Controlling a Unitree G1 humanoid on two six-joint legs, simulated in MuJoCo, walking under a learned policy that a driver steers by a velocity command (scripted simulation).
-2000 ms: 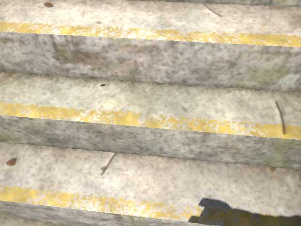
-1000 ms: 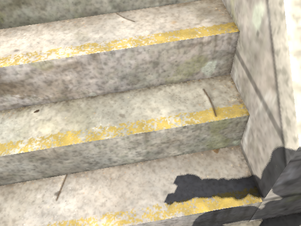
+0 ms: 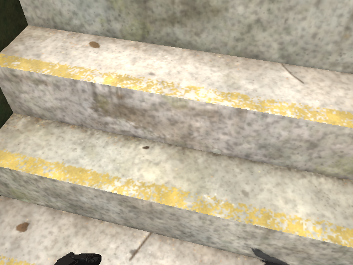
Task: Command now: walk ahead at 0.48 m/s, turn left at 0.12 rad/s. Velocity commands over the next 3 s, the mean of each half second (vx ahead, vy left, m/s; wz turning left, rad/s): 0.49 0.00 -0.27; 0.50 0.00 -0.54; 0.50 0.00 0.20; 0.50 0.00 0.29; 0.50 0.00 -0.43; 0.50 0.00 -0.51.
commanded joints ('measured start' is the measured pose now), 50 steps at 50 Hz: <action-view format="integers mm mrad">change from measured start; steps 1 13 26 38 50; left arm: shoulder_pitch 190 88 118 194 149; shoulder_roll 130 60 6 232 274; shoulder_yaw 30 74 91 134 150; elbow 16 0 -18 -20 -20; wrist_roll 14 -40 -7 13 0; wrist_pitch -15 19 50 28 -14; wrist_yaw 21 -12 -26 31 64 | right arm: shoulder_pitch -28 -60 -125 -221 -373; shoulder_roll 66 32 -69 63 82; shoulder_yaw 18 40 2 62 95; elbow -114 -51 -75 -248 -401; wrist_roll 10 -37 -24 -86 -95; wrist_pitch -46 -33 -16 2 -8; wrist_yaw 33 -1 -21 20 -3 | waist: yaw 10 -5 66 41 36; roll -254 -164 80 -94 -132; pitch -140 -129 -83 -122 -108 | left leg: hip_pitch -210 47 133 -759 -858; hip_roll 23 152 375 150 268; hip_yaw -11 249 304 224 59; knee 459 -235 113 1281 1105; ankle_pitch -15 155 1164 -199 -350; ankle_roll -85 -131 40 -94 -22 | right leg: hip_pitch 440 243 31 297 295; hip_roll -377 -148 60 -215 -247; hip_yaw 391 316 14 459 487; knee -181 -166 -33 -129 -194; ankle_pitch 960 277 -101 471 329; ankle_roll -138 -95 -66 -297 -186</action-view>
